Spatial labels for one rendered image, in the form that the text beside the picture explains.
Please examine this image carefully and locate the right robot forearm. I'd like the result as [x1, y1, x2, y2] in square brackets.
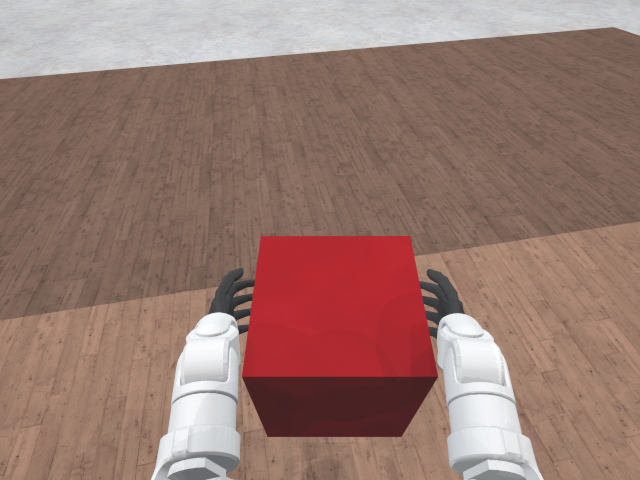
[437, 313, 544, 480]

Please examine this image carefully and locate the robot right hand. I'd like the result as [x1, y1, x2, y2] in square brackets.
[419, 269, 465, 339]

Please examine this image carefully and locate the robot left hand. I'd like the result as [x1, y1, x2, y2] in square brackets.
[208, 268, 255, 334]

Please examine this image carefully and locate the left robot forearm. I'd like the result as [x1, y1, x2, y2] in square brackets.
[151, 313, 241, 480]

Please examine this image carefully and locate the carton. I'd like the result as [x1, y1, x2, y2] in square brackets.
[242, 236, 438, 437]

